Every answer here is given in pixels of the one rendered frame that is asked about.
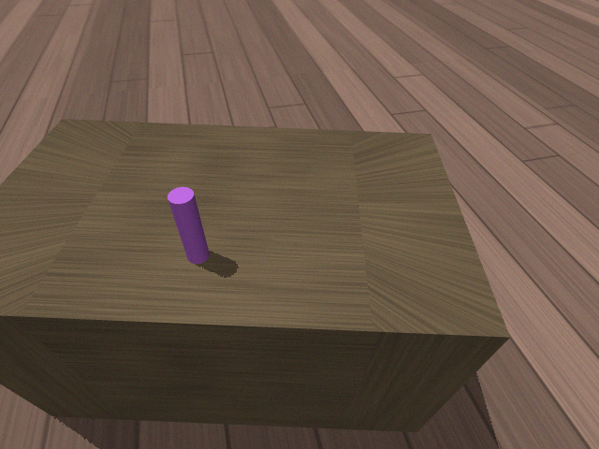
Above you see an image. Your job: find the can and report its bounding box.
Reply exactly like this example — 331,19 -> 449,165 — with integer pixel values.
168,187 -> 210,264

